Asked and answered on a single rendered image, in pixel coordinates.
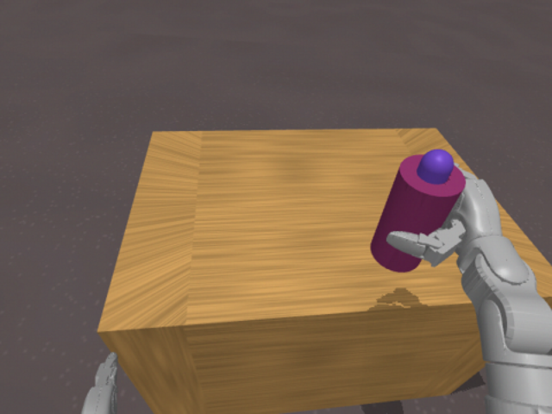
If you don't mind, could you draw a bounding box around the right robot hand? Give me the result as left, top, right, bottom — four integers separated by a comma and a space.
386, 163, 503, 267

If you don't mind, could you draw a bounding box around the right robot arm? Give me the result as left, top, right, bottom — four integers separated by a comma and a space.
456, 235, 552, 414

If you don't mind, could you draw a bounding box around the left robot hand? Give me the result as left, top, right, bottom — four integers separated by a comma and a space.
81, 352, 118, 414

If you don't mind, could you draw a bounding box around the bottle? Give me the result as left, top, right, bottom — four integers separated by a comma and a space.
370, 149, 466, 273

